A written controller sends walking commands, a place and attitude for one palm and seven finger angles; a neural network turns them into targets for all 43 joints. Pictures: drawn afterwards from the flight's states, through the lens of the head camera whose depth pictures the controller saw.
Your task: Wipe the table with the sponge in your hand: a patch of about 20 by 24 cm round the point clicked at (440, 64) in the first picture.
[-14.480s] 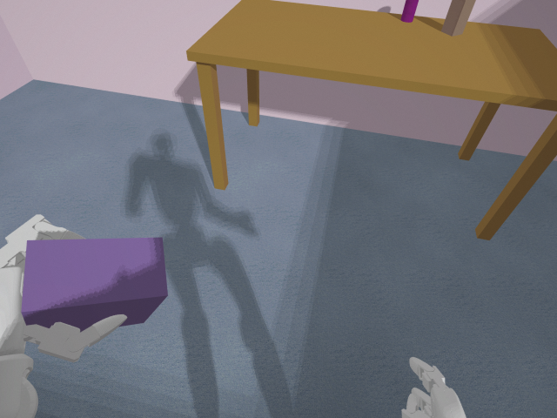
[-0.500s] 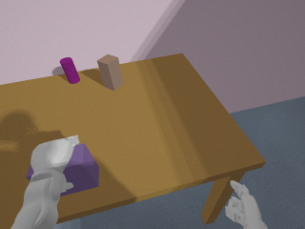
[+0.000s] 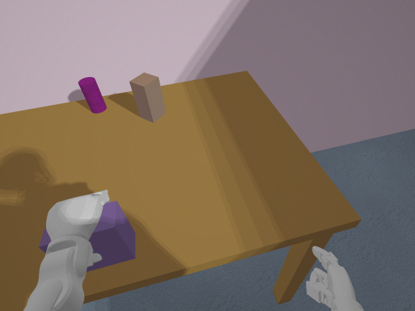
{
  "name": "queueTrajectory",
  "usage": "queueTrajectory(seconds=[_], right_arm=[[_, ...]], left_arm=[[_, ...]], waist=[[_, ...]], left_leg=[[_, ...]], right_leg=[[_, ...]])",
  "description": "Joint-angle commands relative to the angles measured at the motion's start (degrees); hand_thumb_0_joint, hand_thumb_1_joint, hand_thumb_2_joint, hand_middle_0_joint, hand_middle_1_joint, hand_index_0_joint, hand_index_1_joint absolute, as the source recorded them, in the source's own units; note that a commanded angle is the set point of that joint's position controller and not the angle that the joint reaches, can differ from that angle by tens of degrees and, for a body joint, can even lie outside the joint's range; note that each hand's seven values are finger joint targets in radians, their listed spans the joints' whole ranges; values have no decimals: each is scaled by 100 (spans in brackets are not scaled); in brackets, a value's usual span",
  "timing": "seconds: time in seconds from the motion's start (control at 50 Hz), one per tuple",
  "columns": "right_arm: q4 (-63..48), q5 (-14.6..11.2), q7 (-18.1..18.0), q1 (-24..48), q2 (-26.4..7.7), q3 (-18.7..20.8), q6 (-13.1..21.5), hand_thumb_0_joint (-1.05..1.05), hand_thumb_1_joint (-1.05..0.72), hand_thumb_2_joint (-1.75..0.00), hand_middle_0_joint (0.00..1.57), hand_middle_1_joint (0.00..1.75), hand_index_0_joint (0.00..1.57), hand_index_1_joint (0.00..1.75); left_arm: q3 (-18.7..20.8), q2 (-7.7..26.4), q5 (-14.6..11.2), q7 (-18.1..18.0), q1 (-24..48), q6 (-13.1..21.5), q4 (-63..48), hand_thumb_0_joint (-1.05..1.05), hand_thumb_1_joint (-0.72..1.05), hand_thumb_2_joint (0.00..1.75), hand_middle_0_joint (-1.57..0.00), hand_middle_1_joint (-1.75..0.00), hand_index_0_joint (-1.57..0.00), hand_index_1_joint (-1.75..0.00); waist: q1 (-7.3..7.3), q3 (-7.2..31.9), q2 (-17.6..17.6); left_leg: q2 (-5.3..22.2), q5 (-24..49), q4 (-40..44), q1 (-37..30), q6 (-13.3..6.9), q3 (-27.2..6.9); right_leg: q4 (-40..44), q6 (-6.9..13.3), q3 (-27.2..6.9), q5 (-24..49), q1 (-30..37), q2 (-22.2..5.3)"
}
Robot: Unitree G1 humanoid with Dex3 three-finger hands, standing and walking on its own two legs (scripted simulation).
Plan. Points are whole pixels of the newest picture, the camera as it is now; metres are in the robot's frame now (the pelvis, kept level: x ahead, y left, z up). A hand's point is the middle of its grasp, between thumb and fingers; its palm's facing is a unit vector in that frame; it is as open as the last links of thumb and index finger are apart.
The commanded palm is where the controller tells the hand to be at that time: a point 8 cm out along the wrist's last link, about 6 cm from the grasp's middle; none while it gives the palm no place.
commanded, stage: lower the sponge onto the table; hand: left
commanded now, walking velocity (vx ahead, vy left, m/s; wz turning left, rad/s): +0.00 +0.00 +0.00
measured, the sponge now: (97, 244) +0.22 +0.28 +0.00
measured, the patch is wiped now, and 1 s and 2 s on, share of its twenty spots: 0.00 0.20 0.45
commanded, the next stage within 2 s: wipe forward along the first lane in 0.16 s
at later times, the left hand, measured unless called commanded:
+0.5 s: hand (90, 224) +0.24 +0.29 +0.04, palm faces -0.06 -0.06 -1.00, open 10.2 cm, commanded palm +0.23 +0.28 +0.08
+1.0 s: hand (94, 201) +0.29 +0.31 +0.03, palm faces -0.12 +0.01 -0.99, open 10.1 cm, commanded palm +0.28 +0.30 +0.07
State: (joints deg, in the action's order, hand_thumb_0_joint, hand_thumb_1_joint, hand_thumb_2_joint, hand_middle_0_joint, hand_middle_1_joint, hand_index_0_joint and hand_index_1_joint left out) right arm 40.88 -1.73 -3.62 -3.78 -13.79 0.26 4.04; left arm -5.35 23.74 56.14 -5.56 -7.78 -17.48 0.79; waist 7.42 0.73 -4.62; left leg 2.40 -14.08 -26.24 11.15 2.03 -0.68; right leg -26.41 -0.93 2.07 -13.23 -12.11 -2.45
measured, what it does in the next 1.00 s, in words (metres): stands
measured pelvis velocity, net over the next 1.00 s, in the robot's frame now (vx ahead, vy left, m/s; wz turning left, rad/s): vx -0.02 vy -0.01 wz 0.01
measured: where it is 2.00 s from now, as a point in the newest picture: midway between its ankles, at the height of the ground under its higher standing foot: outside the picture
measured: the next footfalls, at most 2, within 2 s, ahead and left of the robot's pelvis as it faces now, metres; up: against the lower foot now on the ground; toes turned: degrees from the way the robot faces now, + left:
none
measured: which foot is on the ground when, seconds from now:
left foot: down 0.00-1.00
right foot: down 0.00-1.00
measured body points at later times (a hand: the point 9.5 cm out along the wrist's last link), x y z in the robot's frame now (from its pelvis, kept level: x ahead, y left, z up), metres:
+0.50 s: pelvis +0.00 -0.01 +0.00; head +0.00 -0.04 +0.45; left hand +0.24 +0.29 +0.09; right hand +0.22 -0.23 -0.10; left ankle +0.00 +0.14 -0.74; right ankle +0.01 -0.13 -0.74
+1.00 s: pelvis -0.02 -0.01 -0.01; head +0.00 -0.05 +0.44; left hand +0.29 +0.31 +0.09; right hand +0.15 -0.26 -0.13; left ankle +0.00 +0.14 -0.74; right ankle +0.01 -0.13 -0.74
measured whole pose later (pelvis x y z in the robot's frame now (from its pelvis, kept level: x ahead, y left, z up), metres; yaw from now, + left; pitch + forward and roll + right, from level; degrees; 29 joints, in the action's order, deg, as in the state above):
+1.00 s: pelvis -0.02 -0.01 -0.01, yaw +0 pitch +5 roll +0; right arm 43.1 -4.0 -5.4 -9.6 -15.8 1.5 1.8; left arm -1.9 27.4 57.5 -6.5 16.1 -11.1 30.9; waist 4.5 4.2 -4.1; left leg 2.5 -14.8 -32.7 23.3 1.9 -1.7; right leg -34.1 0.0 2.5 -14.6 -24.7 -2.2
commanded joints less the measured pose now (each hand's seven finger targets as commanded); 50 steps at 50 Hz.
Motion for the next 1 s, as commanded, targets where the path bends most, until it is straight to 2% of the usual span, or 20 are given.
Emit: queueTrajectory(seconds=[0.0, 0.02, 0.1, 0.16, 0.2, 0.24, 0.3, 0.32, 0.38, 0.4, 0.46, 0.5, 0.6, 0.68, 0.76, 0.8, 0.82, 0.9, 0.94, 0.98], right_arm=[[-956, 1, -69, 1104, -657, 189, 317, 0, -90, -90, 20, 30, 20, 30], [-1018, -13, -62, 1037, -599, 170, 337, 0, -90, -90, 20, 30, 20, 30], [-925, -22, -84, 1059, -688, 190, 283, 0, -90, -90, 20, 30, 20, 30], [-939, -27, -67, 996, -659, 205, 284, 0, -90, -90, 20, 30, 20, 30], [-909, -30, -80, 1013, -702, 211, 268, 0, -90, -90, 20, 30, 20, 30], [-959, -37, -76, 944, -660, 210, 291, 0, -90, -90, 20, 30, 20, 30], [-831, -56, -131, 968, -722, 210, 248, 0, -90, -90, 20, 30, 20, 30], [-878, -65, -144, 890, -691, 197, 276, 0, -90, -90, 20, 30, 20, 30], [-823, -72, -141, 843, -713, 242, 258, 0, -90, -90, 20, 30, 20, 30], [-774, -80, -158, 841, -747, 243, 255, 0, -90, -90, 20, 30, 20, 30], [-784, -98, -156, 797, -725, 236, 252, 0, -90, -90, 20, 30, 20, 30], [-729, -111, -179, 770, -773, 235, 223, 0, -90, -90, 20, 30, 20, 30], [-666, -139, -231, 597, -807, 259, 201, 0, -90, -90, 20, 30, 20, 30], [-640, -170, -223, 462, -806, 274, 155, 0, -90, -90, 20, 30, 20, 30], [-632, -197, -234, 317, -847, 272, 126, 0, -90, -90, 20, 30, 20, 30], [-583, -196, -246, 217, -897, 297, 100, 0, -90, -90, 20, 30, 20, 30], [-633, -202, -251, 164, -868, 292, 102, 0, -90, -90, 20, 30, 20, 30], [-569, -226, -258, 14, -928, 309, 49, 0, -90, -90, 20, 30, 20, 30], [-596, -233, -248, -83, -906, 336, 52, 0, -90, -90, 20, 30, 20, 30], [-583, -230, -242, -109, -931, 336, 11, 0, -90, -90, 20, 30, 20, 30]], left_arm=[[897, 1227, 115, -301, 1131, 40, -1032, 0, 10, 130, -120, -160, -120, -160], [645, 921, 93, -288, 1080, 54, -1063, 0, 10, 130, -120, -160, -120, -160], [977, 1275, 68, -284, 1050, 29, -759, 0, 10, 130, -120, -160, -120, -160], [719, 980, 98, -248, 895, 41, -648, 0, 10, 130, -120, -160, -120, -160], [978, 1235, 78, -256, 947, 39, -570, 0, 10, 130, -120, -160, -120, -160], [781, 991, 66, -242, 788, 67, -517, 0, 10, 130, -120, -160, -120, -160], [994, 1319, 86, -266, 1332, 69, -235, 0, 10, 130, -120, -160, -120, -160], [754, 1089, 111, -264, 1570, 105, -263, 0, 10, 130, -120, -160, -120, -160], [715, 1007, 132, -258, 1402, 133, 53, 0, 10, 130, -120, -160, -120, -160], [934, 1239, 124, -268, 1538, 122, 166, 0, 10, 130, -120, -160, -120, -160], [589, 935, 138, -233, 1670, 149, 404, 0, 10, 130, -120, -160, -120, -160], [786, 1206, 154, -241, 2035, 159, 581, 0, 10, 130, -120, -160, -120, -160], [808, 1301, 185, -251, 2557, 272, 1097, 0, 10, 130, -120, -160, -120, -160], [532, 1017, 193, -236, 2677, 320, 1563, 0, 10, 130, -120, -160, -120, -160], [543, 1118, 217, -243, 3091, 376, 2011, 0, 10, 130, -120, -160, -120, -160], [842, 1485, 263, -280, 3320, 434, 2182, 0, 10, 130, -120, -160, -120, -160], [605, 1238, 266, -265, 3377, 465, 2259, 0, 10, 130, -120, -160, -120, -160], [821, 1565, 278, -300, 3704, 552, 2670, 0, 10, 130, -120, -160, -120, -160], [659, 1376, 264, -305, 3675, 615, 2838, 0, 10, 130, -120, -160, -120, -160], [731, 1523, 274, -319, 3784, 653, 2966, 0, 10, 130, -120, -160, -120, -160]], waist=[[24, 1019, 173], [-28, 1092, 308], [-21, 883, 434], [-15, 888, 365], [-20, 864, 462], [-12, 880, 549], [-107, 698, 533], [-162, 866, 494], [-120, 817, 561], [-143, 808, 650], [-174, 780, 583], [-214, 767, 655], [-294, 817, 763], [-344, 878, 846], [-424, 790, 935], [-434, 932, 923], [-481, 975, 952], [-513, 926, 859], [-528, 1027, 964], [-537, 1044, 885]], left_leg=[[-335, 1156, 282, -383, -322, -30], [-335, 1181, 255, -313, -345, 13], [-347, 1042, 231, -262, -336, -13], [-358, 1140, 179, -210, -337, 41], [-355, 1008, 181, -204, -335, 8], [-359, 1040, 151, -128, -349, 37], [-370, 751, 156, -90, -343, 29], [-373, 749, 134, -80, -366, 94], [-366, 825, 108, -37, -345, 87], [-367, 731, 105, -31, -342, 56], [-377, 622, 109, 85, -345, 92], [-387, 430, 116, 134, -339, 68], [-402, 139, 58, 278, -358, 100], [-397, 138, -16, 424, -355, 152], [-407, -115, -58, 657, -370, 143], [-399, -195, -102, 696, -368, 124], [-422, -171, -138, 758, -390, 165], [-404, -395, -166, 940, -367, 146], [-401, -333, -233, 994, -393, 173], [-403, -331, -266, 1087, -387, 178]], right_leg=[[417, 426, -153, 706, 170, 305], [355, 374, 5, 723, 188, 262], [447, 395, -178, 653, 93, 295], [379, 365, -61, 788, 73, 249], [417, 388, -174, 649, 42, 289], [362, 349, -61, 688, 30, 256], [466, 368, -198, 376, -174, 295], [379, 334, -59, 390, -174, 257], [362, 337, -45, 533, -221, 252], [382, 362, -130, 408, -255, 298], [346, 331, -20, 341, -352, 259], [374, 351, -100, 131, -430, 293], [356, 326, -100, -126, -620, 286], [265, 288, -15, -38, -714, 260], [208, 275, 0, -271, -890, 261], [187, 291, -72, -363, -920, 276], [149, 263, -19, -322, -913, 264], [123, 273, -70, -530, -1099, 265], [82, 243, -29, -442, -1065, 244], [79, 237, -64, -421, -1064, 233]])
